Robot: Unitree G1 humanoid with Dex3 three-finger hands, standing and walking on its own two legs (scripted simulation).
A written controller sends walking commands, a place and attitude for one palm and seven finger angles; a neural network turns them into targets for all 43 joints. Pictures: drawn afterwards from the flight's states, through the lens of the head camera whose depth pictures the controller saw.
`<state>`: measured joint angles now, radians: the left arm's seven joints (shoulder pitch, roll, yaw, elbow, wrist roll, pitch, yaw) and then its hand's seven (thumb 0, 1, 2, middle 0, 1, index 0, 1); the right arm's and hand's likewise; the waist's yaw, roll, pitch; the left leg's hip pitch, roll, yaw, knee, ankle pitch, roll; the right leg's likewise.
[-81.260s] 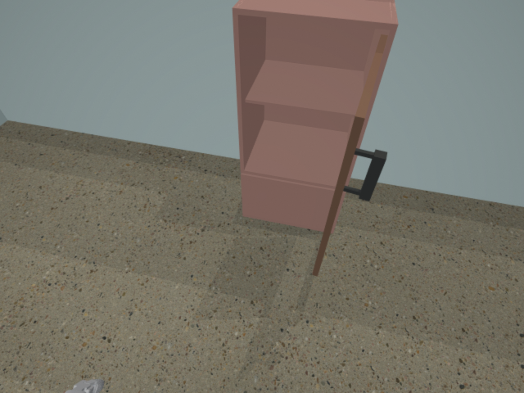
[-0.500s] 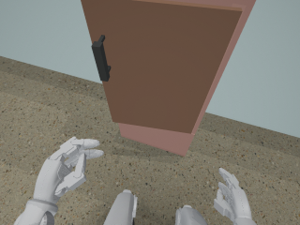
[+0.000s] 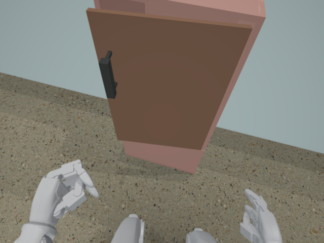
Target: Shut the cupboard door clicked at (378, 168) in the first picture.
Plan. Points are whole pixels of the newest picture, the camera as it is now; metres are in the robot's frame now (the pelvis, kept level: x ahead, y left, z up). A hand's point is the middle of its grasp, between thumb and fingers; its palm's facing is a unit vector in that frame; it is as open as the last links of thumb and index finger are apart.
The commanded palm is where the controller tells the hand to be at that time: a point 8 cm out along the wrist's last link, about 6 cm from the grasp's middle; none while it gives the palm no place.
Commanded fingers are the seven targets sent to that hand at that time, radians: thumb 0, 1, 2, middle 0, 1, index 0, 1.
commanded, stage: raise the hand and make a fist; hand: left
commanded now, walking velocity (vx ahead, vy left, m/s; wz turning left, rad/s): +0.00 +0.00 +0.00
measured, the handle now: (110, 75) +0.56 +0.20 +0.08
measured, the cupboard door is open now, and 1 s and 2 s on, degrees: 9 9 9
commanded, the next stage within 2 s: bring the fist close to the handle in 0.80 s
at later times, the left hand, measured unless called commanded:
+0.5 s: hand (85, 180) +0.23 +0.18 +0.08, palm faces -0.05 -1.00 -0.04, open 3.1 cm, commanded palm +0.21 +0.23 +0.08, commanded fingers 0.00 0.90 0.90 -1.30 -1.50 -1.30 -1.50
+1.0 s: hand (90, 177) +0.24 +0.17 +0.08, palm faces -0.05 -1.00 -0.05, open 3.1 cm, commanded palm +0.24 +0.23 +0.08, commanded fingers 0.00 0.90 0.90 -1.30 -1.50 -1.30 -1.50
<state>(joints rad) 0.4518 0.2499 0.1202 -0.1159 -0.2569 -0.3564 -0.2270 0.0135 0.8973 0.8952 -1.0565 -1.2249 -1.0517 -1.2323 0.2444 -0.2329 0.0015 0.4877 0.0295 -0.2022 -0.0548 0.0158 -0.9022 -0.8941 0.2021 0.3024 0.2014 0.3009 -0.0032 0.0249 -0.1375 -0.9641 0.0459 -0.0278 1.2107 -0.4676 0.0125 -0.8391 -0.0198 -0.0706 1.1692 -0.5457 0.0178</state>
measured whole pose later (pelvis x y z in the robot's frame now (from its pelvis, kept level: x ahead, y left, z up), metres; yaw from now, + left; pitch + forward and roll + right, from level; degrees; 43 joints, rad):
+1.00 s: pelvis +0.01 -0.01 +0.01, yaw +0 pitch +12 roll -3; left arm 0.34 0.26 0.15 -0.02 -0.29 -0.35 -0.29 0.01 0.90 0.90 -1.31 -1.50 -1.30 -1.50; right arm 0.26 -0.24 0.03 0.50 0.03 -0.18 -0.06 0.01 -0.90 -0.89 0.20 0.30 0.20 0.30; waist 0.00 0.05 -0.14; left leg -0.91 0.05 -0.03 1.16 -0.47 -0.01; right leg -0.79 -0.01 -0.07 1.13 -0.55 0.00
